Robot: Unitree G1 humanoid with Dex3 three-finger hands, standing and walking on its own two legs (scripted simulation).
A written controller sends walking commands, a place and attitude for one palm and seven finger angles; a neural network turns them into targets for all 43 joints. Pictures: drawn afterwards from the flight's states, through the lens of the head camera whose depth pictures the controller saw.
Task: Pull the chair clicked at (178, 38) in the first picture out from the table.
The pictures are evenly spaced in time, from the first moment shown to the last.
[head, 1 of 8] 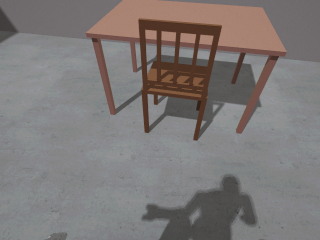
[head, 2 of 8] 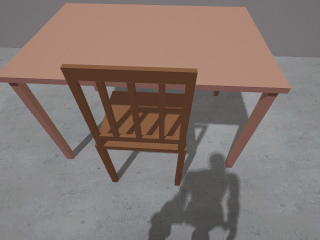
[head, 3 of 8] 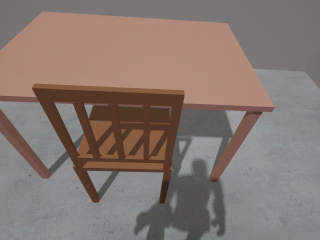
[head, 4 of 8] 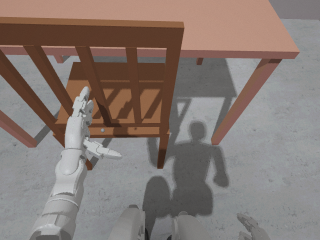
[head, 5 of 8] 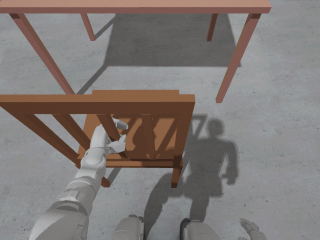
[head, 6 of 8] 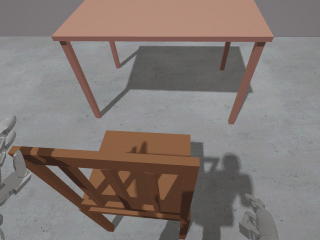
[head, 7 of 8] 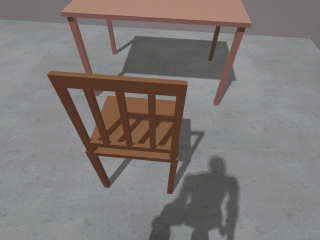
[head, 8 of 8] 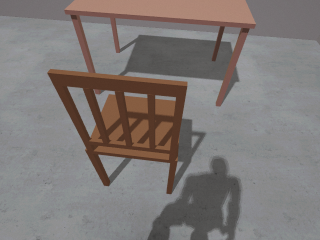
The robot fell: no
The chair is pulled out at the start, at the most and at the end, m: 0.00 0.69 0.69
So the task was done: yes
